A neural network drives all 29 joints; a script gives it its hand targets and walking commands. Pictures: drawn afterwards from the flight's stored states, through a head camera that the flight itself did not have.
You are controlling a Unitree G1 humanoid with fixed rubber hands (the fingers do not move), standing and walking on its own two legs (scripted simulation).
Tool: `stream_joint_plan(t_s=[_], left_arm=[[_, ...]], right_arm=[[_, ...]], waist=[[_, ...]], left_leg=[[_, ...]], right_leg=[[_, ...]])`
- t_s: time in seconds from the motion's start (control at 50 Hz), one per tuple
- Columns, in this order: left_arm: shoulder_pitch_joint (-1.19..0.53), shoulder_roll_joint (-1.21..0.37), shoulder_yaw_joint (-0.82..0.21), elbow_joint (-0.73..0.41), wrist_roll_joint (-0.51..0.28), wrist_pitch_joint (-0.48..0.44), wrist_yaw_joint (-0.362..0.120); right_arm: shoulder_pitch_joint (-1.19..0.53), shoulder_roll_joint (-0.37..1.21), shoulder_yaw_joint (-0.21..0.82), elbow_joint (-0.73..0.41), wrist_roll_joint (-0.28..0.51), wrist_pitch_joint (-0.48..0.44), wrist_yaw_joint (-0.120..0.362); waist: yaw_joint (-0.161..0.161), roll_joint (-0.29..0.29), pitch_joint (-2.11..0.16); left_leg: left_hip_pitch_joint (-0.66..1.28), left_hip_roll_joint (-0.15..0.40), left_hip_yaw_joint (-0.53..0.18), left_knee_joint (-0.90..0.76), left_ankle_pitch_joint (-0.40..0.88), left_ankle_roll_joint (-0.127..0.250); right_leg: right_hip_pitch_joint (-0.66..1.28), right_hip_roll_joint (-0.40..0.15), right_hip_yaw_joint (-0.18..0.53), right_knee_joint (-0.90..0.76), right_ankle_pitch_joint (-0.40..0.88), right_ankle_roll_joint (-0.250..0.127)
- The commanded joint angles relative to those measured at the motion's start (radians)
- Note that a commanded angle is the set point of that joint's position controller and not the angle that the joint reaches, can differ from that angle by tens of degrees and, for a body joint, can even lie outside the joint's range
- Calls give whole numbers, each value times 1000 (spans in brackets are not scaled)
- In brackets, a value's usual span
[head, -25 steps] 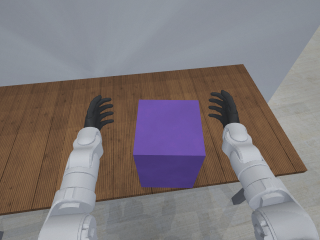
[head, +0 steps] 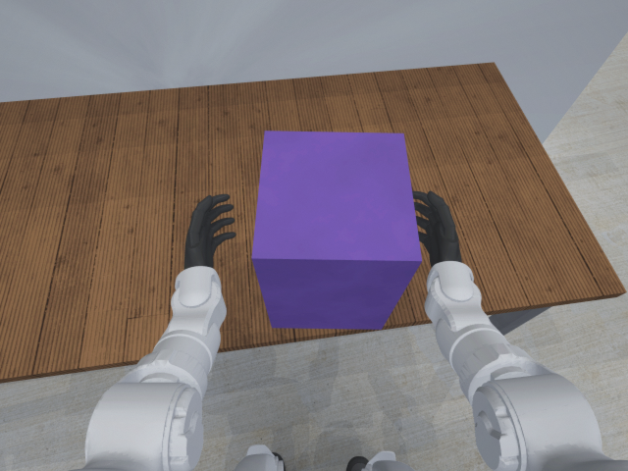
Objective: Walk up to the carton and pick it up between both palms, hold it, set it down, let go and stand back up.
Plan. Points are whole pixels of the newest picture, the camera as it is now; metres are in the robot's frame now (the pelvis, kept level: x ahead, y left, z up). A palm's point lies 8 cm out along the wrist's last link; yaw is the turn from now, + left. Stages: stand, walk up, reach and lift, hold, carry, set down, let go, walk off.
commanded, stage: reach and lift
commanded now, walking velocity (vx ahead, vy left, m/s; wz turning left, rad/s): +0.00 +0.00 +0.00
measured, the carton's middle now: (330, 242) +0.42 +0.01 -0.01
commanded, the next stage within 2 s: none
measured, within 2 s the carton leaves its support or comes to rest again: neither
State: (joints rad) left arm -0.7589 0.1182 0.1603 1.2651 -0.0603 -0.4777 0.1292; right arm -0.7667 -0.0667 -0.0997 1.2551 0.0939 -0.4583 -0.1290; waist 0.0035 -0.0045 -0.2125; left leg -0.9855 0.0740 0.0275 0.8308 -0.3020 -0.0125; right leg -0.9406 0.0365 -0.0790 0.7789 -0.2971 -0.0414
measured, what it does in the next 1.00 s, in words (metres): stands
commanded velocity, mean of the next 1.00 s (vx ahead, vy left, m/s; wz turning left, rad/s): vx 0.00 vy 0.00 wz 0.00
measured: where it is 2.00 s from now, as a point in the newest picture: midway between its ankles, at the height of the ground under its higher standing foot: outside the picture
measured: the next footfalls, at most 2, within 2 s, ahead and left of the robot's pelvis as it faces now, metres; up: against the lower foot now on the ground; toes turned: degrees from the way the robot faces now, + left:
none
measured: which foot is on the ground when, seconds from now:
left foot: down 0.00-1.00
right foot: down 0.00-1.00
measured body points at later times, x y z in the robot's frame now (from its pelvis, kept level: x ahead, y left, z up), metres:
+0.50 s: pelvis -0.01 +0.00 -0.02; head +0.11 +0.00 +0.42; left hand +0.41 +0.15 -0.02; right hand +0.43 -0.11 -0.01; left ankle +0.03 +0.12 -0.69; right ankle +0.02 -0.10 -0.69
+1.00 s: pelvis +0.01 -0.01 -0.01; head +0.10 +0.00 +0.43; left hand +0.40 +0.15 -0.03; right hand +0.41 -0.11 -0.01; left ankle +0.03 +0.12 -0.69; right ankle +0.02 -0.10 -0.69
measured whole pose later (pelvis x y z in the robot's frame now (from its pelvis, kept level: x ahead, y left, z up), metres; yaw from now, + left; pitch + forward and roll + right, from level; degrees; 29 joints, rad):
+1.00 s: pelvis +0.01 -0.01 -0.01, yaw +3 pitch +21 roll -2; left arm -0.72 0.03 0.25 1.44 0.03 -0.66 0.14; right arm -0.73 0.07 -0.31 1.33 -0.21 -0.58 -0.23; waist -0.02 0.04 -0.19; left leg -0.91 0.05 -0.01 0.95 -0.40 -0.02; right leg -0.86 0.02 -0.11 0.92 -0.42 -0.05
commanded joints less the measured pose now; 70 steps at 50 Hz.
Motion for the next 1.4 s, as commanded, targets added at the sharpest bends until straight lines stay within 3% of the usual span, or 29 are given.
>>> stream_joint_plan(t_s=[0.0, 0.12, 0.2, 0.32, 0.4, 0.44, 0.48, 0.56, 0.66, 0.84, 0.94, 1.04, 1.22, 1.38], left_arm=[[-479, 130, -29, -152, -43, -58, -5], [-486, 104, -51, -124, -80, -35, -19], [-531, 74, -40, -159, -73, -41, -16], [-594, -124, -27, -211, 38, -46, -32], [-613, -507, -89, -163, 218, -82, -99], [-614, -652, -116, -89, 273, -120, -132], [-583, -664, -107, -16, 310, -154, -141], [-571, -628, -76, 48, 324, -193, -140], [-585, -650, -81, 64, 312, -224, -138], [-565, -684, -119, 75, 284, -236, -138], [-575, -734, -168, 58, 257, -228, -141], [-595, -756, -183, 43, 233, -219, -145], [-616, -806, -228, 2, 209, -206, -136], [-657, -815, -239, -17, 196, -204, -128]], right_arm=[[-482, -143, 57, -207, 68, -34, -3], [-526, -87, 108, -233, 108, 17, -4], [-545, -42, 60, -253, 49, 38, -12], [-578, 170, -36, -239, -144, 20, -13], [-583, 577, -19, -145, -349, -38, 65], [-557, 756, 17, -92, -432, -61, 109], [-500, 794, 27, -22, -475, -73, 122], [-448, 794, 4, 63, -519, -96, 117], [-448, 834, 14, 68, -538, -114, 116], [-447, 862, 78, 80, -495, -127, 103], [-431, 885, 105, 108, -468, -122, 94], [-450, 908, 145, 78, -436, -104, 91], [-455, 922, 161, 34, -415, -79, 79], [-461, 929, 182, 3, -399, -54, 75]], waist=[[15, 64, -953], [34, 10, -863], [26, 8, -849], [-13, 19, -860], [-8, 78, -838], [-2, 82, -830], [-6, 82, -782], [-8, 48, -658], [-4, 38, -659], [-1, 38, -654], [-31, 63, -631], [-29, 44, -623], [-59, 79, -676], [-59, 67, -680]], left_leg=[[468, -69, 11, 42, 460, -54], [382, -78, -3, 73, 357, -29], [336, -82, 1, 89, 309, -27], [379, -89, 5, 98, 337, -35], [477, -89, 9, 88, 400, -52], [486, -91, 12, 81, 416, -46], [446, -88, 14, 66, 390, -39], [366, -86, 12, 23, 309, -27], [348, -87, 19, 11, 287, -28], [331, -96, 12, 36, 313, -35], [355, -97, -4, 56, 356, -47], [346, -101, -16, 53, 327, -40], [387, -103, -33, 57, 337, -48], [372, -102, -42, 45, 323, -36]], right_leg=[[391, 13, 50, 3, 414, 52], [345, 8, 73, 25, 272, 52], [330, 7, 75, 32, 191, 53], [336, 13, 57, 50, 246, 59], [348, 26, 28, 44, 335, 47], [397, 24, 26, 38, 397, 43], [447, 15, 34, 41, 439, 45], [478, 4, 38, 23, 390, 44], [498, 6, 31, 21, 382, 39], [525, 4, 45, 39, 427, 46], [504, 10, 36, 44, 465, 45], [493, 12, 38, 38, 419, 53], [458, 17, 34, 29, 394, 49], [477, 11, 40, 33, 397, 57]])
